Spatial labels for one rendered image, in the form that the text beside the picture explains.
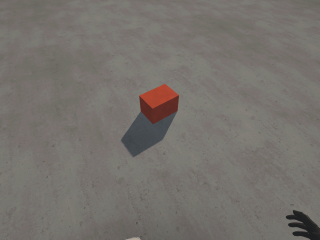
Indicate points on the right robot hand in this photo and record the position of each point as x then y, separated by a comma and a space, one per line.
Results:
313, 231

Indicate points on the carton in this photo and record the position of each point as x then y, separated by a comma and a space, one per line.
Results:
159, 103

